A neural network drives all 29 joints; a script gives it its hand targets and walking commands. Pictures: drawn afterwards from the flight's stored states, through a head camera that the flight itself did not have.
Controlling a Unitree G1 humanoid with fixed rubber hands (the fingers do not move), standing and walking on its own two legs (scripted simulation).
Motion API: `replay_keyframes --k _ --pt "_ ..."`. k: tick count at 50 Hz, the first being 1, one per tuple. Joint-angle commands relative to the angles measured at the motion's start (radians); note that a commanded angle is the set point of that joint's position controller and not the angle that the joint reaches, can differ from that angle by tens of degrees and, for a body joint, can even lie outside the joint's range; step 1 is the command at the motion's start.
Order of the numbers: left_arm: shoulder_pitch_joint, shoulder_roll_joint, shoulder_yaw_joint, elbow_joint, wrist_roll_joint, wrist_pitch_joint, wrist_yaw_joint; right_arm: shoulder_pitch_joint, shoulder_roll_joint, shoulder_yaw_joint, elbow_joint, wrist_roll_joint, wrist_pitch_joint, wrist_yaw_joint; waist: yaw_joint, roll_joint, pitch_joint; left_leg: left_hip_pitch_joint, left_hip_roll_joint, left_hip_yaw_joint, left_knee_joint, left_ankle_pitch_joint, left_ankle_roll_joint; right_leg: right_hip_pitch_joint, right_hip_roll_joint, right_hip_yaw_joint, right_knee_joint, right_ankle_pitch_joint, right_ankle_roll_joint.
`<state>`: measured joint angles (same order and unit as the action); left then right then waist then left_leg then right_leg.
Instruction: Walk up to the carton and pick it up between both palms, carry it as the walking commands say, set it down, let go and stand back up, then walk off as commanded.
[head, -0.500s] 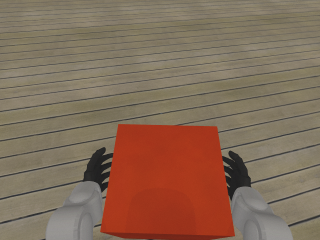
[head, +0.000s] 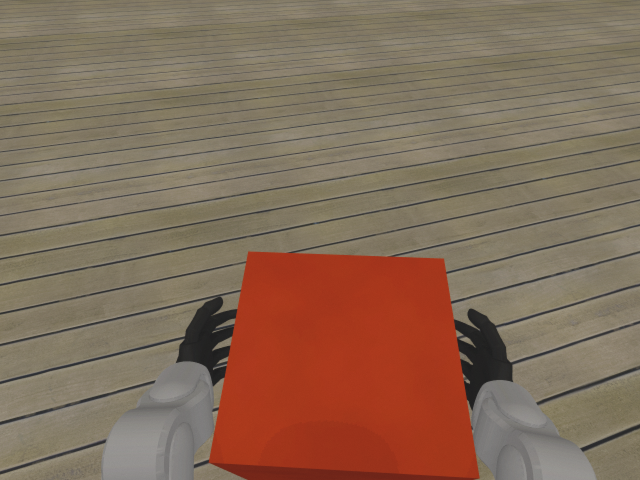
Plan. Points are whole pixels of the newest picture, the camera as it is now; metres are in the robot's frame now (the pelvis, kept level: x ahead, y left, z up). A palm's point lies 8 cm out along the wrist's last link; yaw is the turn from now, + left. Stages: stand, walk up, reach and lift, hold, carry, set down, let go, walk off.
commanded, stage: carry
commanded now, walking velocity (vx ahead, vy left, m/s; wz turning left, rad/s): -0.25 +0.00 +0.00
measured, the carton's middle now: (339, 382) +0.25 -0.02 +0.03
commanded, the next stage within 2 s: none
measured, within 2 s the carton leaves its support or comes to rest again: neither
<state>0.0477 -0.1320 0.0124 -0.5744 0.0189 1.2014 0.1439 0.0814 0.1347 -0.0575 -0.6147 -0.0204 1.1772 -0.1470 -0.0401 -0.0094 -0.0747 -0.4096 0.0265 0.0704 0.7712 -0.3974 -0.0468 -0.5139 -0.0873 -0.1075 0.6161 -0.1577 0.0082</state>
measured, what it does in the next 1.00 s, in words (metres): walks backwards: left foot, then right foot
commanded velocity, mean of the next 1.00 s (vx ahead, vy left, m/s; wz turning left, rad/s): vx -0.25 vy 0.00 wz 0.00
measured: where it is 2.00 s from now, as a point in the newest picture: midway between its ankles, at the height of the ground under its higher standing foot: outside the picture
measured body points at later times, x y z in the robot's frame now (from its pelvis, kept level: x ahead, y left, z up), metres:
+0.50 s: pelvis -0.22 +0.01 +0.00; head -0.22 +0.01 +0.45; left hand +0.02 +0.14 +0.08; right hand +0.00 -0.16 +0.07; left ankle -0.20 +0.11 -0.66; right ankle -0.15 -0.12 -0.72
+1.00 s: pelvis -0.44 +0.03 +0.00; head -0.44 +0.02 +0.45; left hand -0.20 +0.17 +0.08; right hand -0.21 -0.14 +0.07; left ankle -0.30 +0.12 -0.70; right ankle -0.44 -0.09 -0.72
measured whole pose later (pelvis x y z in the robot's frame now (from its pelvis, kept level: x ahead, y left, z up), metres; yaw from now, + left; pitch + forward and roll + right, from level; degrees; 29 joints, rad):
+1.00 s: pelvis -0.44 +0.03 +0.00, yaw -2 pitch +2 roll -2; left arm 0.03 -0.13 0.02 -0.53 0.01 1.21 0.15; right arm 0.08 0.14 -0.06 -0.57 -0.04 1.17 -0.13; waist 0.01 0.06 -0.05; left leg -0.61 0.05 0.08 0.71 -0.27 -0.01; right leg -0.36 -0.02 -0.11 0.63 -0.29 0.00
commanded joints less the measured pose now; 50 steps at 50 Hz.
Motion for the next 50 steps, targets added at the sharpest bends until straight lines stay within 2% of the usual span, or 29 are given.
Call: replay_keyframes --k 1,2,3,5,7,11,13,14,16,17,18,20,21,25,26,27,28,29,30,31,33,35,40,44,45,46,47,48,50 --pt "-0.367 -0.665 -0.567 -0.093 -0.216 -0.010 -0.104 -0.394 0.695 0.654 -0.015 0.282 0.007 0.152 0.047 0.451 -0.205 0.194 0.483 -0.528 -0.504 0.472 0.202 -0.166 0.063 -0.004 0.352 -0.423 0.047" --pt "-0.376 -0.705 -0.593 -0.140 -0.220 -0.022 -0.110 -0.372 0.722 0.658 -0.062 0.295 -0.002 0.162 0.031 0.319 -0.198 0.111 0.485 -0.420 -0.451 0.624 0.276 -0.131 0.052 0.099 0.520 -0.486 0.022" --pt "-0.447 -0.771 -0.641 -0.201 -0.250 -0.037 -0.116 -0.362 0.781 0.660 -0.074 0.292 -0.015 0.166 0.028 0.275 -0.231 0.092 0.401 -0.320 -0.395 0.679 0.279 -0.101 0.035 0.092 0.588 -0.435 0.011" --pt "-0.500 -0.848 -0.682 -0.181 -0.299 -0.047 -0.135 -0.443 0.808 0.649 -0.105 0.286 -0.040 0.163 0.036 0.139 -0.236 0.020 0.272 -0.186 -0.392 0.464 0.204 -0.030 0.035 0.076 0.587 -0.314 0.012" --pt "-0.518 -0.830 -0.706 -0.198 -0.313 -0.054 -0.142 -0.435 0.772 0.640 -0.111 0.277 -0.053 0.163 0.043 0.206 -0.238 0.048 0.241 -0.134 -0.404 0.295 0.161 -0.013 0.032 0.049 0.432 -0.277 0.012" --pt "-0.481 -0.804 -0.720 -0.225 -0.343 -0.060 -0.132 -0.322 0.738 0.624 -0.109 0.249 -0.063 0.141 0.034 0.267 -0.290 0.192 0.275 -0.232 -0.424 0.340 0.173 0.059 0.073 0.000 0.143 -0.338 0.024" --pt "-0.406 -0.766 -0.684 -0.168 -0.323 -0.040 -0.134 -0.298 0.706 0.619 -0.089 0.229 -0.046 0.125 0.045 0.227 -0.313 0.194 0.241 -0.214 -0.335 0.411 0.151 0.168 0.043 0.008 -0.161 -0.207 0.017" --pt "-0.338 -0.758 -0.640 -0.075 -0.295 -0.025 -0.136 -0.310 0.680 0.626 -0.077 0.221 -0.034 0.118 0.046 0.108 -0.289 0.165 0.183 -0.169 -0.255 0.412 0.112 0.215 -0.015 0.081 -0.275 -0.166 0.024" --pt "-0.290 -0.736 -0.611 -0.048 -0.279 -0.017 -0.142 -0.333 0.669 0.660 -0.121 0.231 -0.018 0.118 0.034 -0.299 -0.244 -0.132 0.048 -0.050 -0.034 0.026 0.033 0.323 -0.310 0.417 -0.287 0.193 -0.068" --pt "-0.329 -0.716 -0.592 -0.044 -0.266 -0.020 -0.144 -0.413 0.668 0.670 -0.105 0.246 -0.008 0.120 0.048 -0.350 -0.227 -0.133 0.001 0.004 0.157 -0.101 0.016 0.187 -0.358 0.351 -0.269 0.244 -0.159" --pt "-0.373 -0.720 -0.608 -0.095 -0.267 -0.022 -0.149 -0.418 0.702 0.692 -0.105 0.260 -0.003 0.134 0.054 -0.285 -0.153 -0.123 0.009 -0.032 0.395 -0.085 0.015 0.060 -0.339 0.333 -0.316 0.127 -0.198" --pt "-0.482 -0.796 -0.644 -0.182 -0.294 -0.042 -0.156 -0.488 0.781 0.720 -0.128 0.294 -0.014 0.153 0.041 -0.165 -0.126 -0.092 0.004 -0.045 0.488 -0.014 0.012 -0.012 -0.252 0.186 -0.314 -0.052 -0.147" --pt "-0.472 -0.791 -0.627 -0.171 -0.281 -0.039 -0.147 -0.476 0.777 0.711 -0.107 0.303 -0.008 0.160 0.031 -0.174 -0.148 -0.053 0.002 -0.039 0.490 -0.001 -0.004 -0.057 -0.220 0.136 -0.327 -0.119 -0.128" --pt "-0.402 -0.743 -0.573 -0.128 -0.236 -0.029 -0.126 -0.480 0.732 0.714 -0.118 0.328 -0.002 0.166 0.042 -0.255 -0.194 -0.020 0.009 0.001 0.054 -0.042 -0.005 0.106 -0.197 0.156 -0.259 -0.055 -0.097" --pt "-0.359 -0.742 -0.572 -0.081 -0.228 -0.023 -0.124 -0.450 0.701 0.703 -0.121 0.318 -0.004 0.159 0.040 -0.210 -0.210 0.018 -0.005 0.020 -0.081 -0.041 0.001 0.125 -0.199 0.175 -0.226 -0.042 -0.099" --pt "-0.364 -0.720 -0.574 -0.094 -0.224 -0.018 -0.115 -0.428 0.708 0.685 -0.091 0.308 0.002 0.155 0.036 -0.110 -0.228 0.102 0.022 -0.011 -0.301 0.052 0.010 0.141 -0.192 0.179 -0.168 0.017 -0.082" --pt "-0.361 -0.722 -0.584 -0.105 -0.223 -0.022 -0.108 -0.437 0.729 0.696 -0.095 0.315 -0.002 0.158 0.045 0.025 -0.270 0.219 0.150 -0.151 -0.386 0.271 0.041 0.087 -0.102 0.105 -0.018 0.016 -0.032" --pt "-0.356 -0.694 -0.577 -0.093 -0.220 -0.008 -0.103 -0.398 0.709 0.662 -0.038 0.293 0.009 0.155 0.051 0.353 -0.242 0.329 0.401 -0.468 -0.429 0.573 0.137 -0.186 0.027 0.014 0.202 -0.291 0.040" --pt "-0.370 -0.709 -0.595 -0.124 -0.216 -0.016 -0.108 -0.403 0.720 0.659 -0.063 0.297 0.001 0.170 0.046 0.410 -0.219 0.203 0.475 -0.446 -0.406 0.793 0.235 -0.184 0.070 0.052 0.445 -0.480 0.036" --pt "-0.464 -0.780 -0.658 -0.216 -0.250 -0.031 -0.116 -0.376 0.784 0.653 -0.073 0.305 -0.008 0.178 0.019 0.334 -0.211 0.103 0.420 -0.372 -0.427 0.692 0.278 -0.155 0.058 0.112 0.588 -0.476 0.019" --pt "-0.486 -0.849 -0.677 -0.164 -0.268 -0.040 -0.128 -0.457 0.808 0.650 -0.096 0.302 -0.030 0.177 0.033 0.195 -0.248 0.063 0.294 -0.228 -0.360 0.642 0.224 -0.074 0.038 0.092 0.645 -0.337 0.009" --pt "-0.487 -0.876 -0.707 -0.179 -0.299 -0.059 -0.133 -0.431 0.804 0.647 -0.121 0.302 -0.052 0.179 0.042 0.167 -0.289 0.185 0.241 -0.133 -0.361 0.466 0.158 -0.085 0.037 0.069 0.517 -0.275 0.016" --pt "-0.463 -0.793 -0.703 -0.200 -0.314 -0.054 -0.126 -0.345 0.730 0.620 -0.105 0.263 -0.055 0.150 0.031 0.266 -0.290 0.196 0.283 -0.278 -0.467 0.283 0.180 0.044 0.080 0.012 0.198 -0.359 0.017" --pt "-0.396 -0.745 -0.653 -0.110 -0.295 -0.020 -0.129 -0.311 0.691 0.624 -0.057 0.237 -0.017 0.132 0.044 0.131 -0.281 0.190 0.226 -0.225 -0.383 0.295 0.102 0.212 0.031 0.030 -0.248 -0.232 0.010" --pt "-0.359 -0.748 -0.629 -0.064 -0.273 -0.014 -0.132 -0.338 0.683 0.635 -0.072 0.237 -0.014 0.130 0.040 0.035 -0.262 0.104 0.167 -0.164 -0.298 0.288 0.071 0.265 -0.056 0.140 -0.263 -0.172 -0.002" --pt "-0.341 -0.735 -0.623 -0.058 -0.274 -0.010 -0.135 -0.315 0.690 0.637 -0.076 0.237 -0.008 0.132 0.035 -0.169 -0.259 -0.052 0.098 -0.114 -0.191 0.169 0.033 0.338 -0.215 0.336 -0.270 -0.032 -0.039" --pt "-0.342 -0.749 -0.602 -0.029 -0.266 -0.006 -0.139 -0.375 0.673 0.651 -0.075 0.242 0.005 0.132 0.047 -0.355 -0.206 -0.085 0.006 0.010 0.009 -0.033 0.000 0.183 -0.324 0.349 -0.307 -0.065 -0.140" --pt "-0.383 -0.750 -0.605 -0.054 -0.267 -0.016 -0.153 -0.476 0.702 0.686 -0.112 0.266 0.005 0.139 0.050 -0.330 -0.130 -0.102 0.022 -0.022 0.231 -0.051 0.006 0.052 -0.307 0.315 -0.303 0.016 -0.174" --pt "-0.467 -0.813 -0.634 -0.154 -0.290 -0.039 -0.160 -0.549 0.796 0.730 -0.164 0.317 -0.017 0.156 0.044 -0.177 -0.080 -0.097 -0.001 -0.050 0.475 -0.013 -0.001 -0.037 -0.258 0.214 -0.345 -0.139 -0.157"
